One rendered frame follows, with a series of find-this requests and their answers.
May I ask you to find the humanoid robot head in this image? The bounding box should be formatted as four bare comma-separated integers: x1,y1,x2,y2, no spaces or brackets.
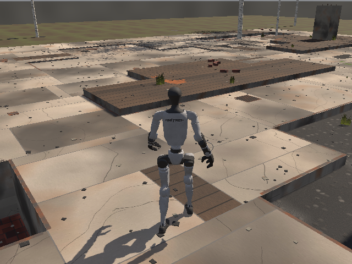
166,87,184,113

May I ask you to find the robot right foot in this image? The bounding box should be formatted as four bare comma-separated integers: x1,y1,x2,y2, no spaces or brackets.
185,202,193,215

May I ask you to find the robot right upper arm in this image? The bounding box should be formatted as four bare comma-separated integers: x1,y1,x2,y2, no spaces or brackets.
186,111,203,142

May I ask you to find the left robot hand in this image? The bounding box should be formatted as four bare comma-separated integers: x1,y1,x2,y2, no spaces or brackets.
148,142,161,151

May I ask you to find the robot left upper arm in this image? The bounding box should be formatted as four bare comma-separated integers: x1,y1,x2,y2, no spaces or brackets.
149,111,164,140

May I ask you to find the right robot hand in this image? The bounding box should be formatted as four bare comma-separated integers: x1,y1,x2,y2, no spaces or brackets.
201,154,214,168

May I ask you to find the right robot forearm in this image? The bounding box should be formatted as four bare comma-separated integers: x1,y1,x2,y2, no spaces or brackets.
198,133,212,157

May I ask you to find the left robot forearm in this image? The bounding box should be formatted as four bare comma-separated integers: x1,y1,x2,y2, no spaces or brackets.
148,132,155,146

